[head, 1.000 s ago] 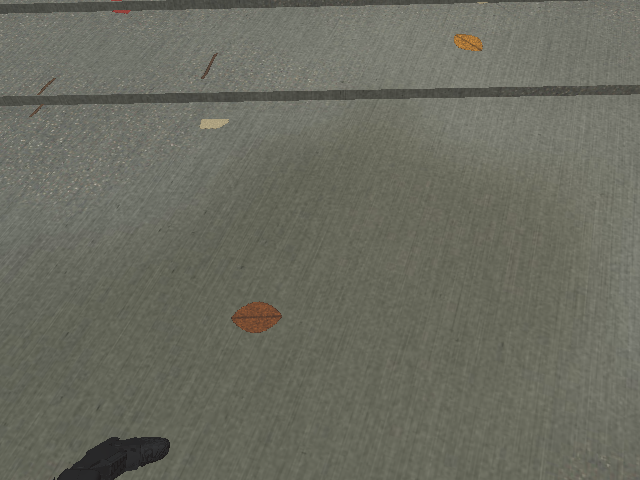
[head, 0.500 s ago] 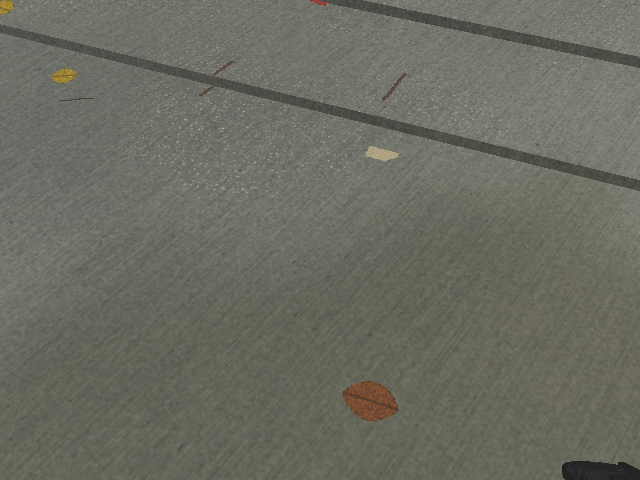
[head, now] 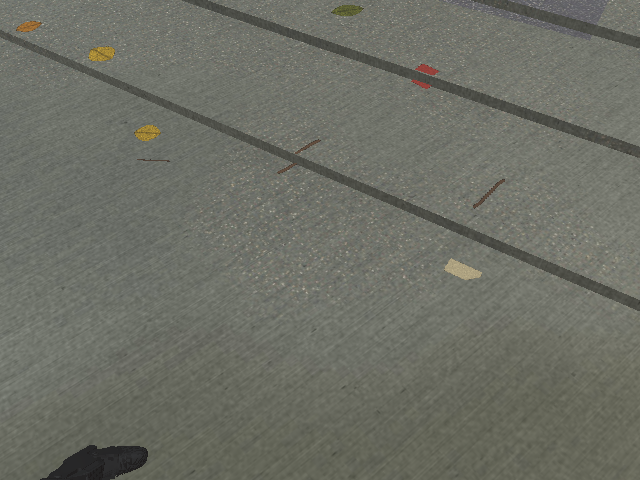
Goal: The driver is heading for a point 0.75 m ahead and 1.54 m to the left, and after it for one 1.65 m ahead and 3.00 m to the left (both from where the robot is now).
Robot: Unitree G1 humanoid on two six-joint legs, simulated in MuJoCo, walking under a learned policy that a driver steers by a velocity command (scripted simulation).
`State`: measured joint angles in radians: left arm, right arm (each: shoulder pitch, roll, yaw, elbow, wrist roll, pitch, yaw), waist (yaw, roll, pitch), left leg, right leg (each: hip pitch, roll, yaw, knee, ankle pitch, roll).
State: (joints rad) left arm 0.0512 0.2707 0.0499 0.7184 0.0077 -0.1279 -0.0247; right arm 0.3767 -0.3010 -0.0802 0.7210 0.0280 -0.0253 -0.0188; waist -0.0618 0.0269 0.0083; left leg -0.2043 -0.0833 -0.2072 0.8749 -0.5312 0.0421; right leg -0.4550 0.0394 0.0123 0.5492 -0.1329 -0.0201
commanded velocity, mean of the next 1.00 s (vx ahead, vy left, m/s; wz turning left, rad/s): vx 0.50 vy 0.00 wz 0.60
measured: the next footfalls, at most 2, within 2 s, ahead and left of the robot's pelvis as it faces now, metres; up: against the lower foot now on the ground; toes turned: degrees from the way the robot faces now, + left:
left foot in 0.50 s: +0.37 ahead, +0.19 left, +0.00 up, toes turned +20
right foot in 0.98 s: +0.71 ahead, +0.13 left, +0.00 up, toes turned +39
